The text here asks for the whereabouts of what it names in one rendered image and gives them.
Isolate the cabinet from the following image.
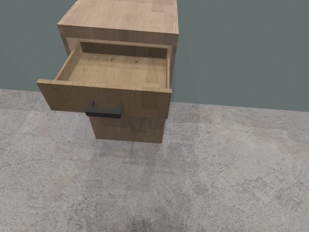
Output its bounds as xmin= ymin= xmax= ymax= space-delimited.
xmin=57 ymin=0 xmax=179 ymax=144

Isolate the handle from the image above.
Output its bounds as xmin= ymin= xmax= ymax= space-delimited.
xmin=85 ymin=100 xmax=123 ymax=118

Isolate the drawer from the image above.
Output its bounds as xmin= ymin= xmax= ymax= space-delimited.
xmin=36 ymin=41 xmax=172 ymax=119

